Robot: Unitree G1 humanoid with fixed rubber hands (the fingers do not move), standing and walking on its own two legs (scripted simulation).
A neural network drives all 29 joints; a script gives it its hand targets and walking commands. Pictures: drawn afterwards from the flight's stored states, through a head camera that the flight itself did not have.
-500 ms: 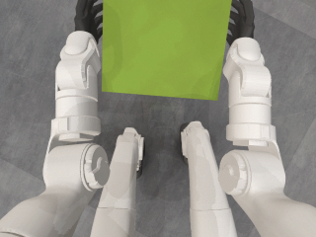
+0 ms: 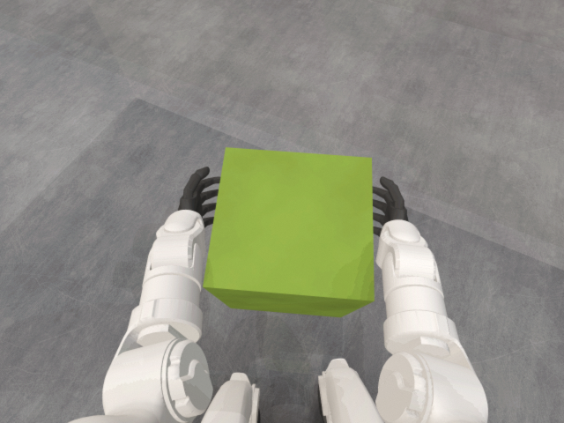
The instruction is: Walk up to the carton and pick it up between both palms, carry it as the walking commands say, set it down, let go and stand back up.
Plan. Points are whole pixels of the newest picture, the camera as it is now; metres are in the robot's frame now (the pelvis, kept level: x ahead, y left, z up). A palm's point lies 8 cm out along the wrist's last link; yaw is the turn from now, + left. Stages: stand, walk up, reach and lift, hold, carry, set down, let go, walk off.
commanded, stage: reach and lift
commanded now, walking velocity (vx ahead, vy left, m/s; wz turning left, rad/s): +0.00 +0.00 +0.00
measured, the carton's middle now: (291, 243) +0.40 -0.01 -0.08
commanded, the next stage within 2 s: none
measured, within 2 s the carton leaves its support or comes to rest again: neither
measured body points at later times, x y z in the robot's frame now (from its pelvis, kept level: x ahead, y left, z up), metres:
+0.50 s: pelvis +0.05 -0.01 +0.07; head +0.16 -0.02 +0.50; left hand +0.40 +0.13 +0.03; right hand +0.38 -0.18 +0.03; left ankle +0.03 +0.12 -0.65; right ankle +0.09 -0.13 -0.65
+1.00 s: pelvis +0.04 -0.01 +0.09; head +0.05 -0.01 +0.54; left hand +0.38 +0.14 +0.11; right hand +0.36 -0.16 +0.10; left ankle +0.03 +0.12 -0.65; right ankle +0.09 -0.13 -0.65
